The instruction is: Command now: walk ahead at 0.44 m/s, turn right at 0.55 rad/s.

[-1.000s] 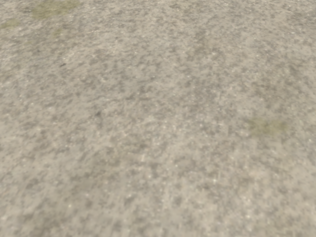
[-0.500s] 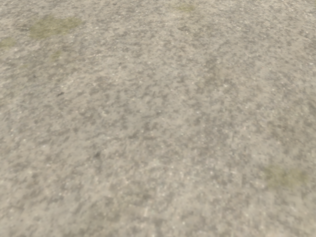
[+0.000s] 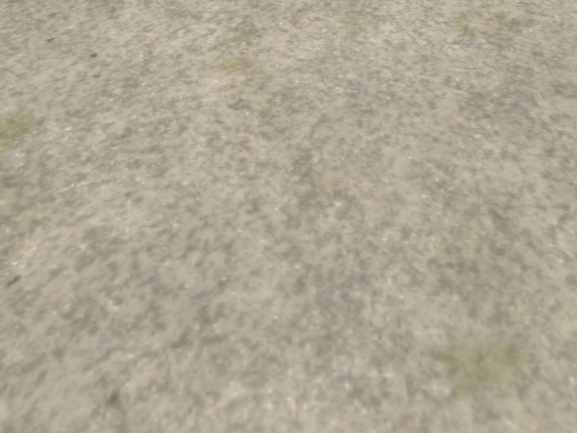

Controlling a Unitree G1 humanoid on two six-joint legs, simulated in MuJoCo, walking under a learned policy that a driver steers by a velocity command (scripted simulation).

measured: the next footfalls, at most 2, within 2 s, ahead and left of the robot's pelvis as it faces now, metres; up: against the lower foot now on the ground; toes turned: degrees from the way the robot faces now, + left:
right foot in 0.46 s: +0.35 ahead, -0.18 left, +0.00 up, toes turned -19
left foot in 1.00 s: +0.70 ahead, -0.02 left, +0.00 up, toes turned -2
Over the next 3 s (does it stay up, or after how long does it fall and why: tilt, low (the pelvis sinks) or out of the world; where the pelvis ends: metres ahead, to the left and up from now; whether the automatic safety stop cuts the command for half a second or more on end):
stays up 1.10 -0.02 0.01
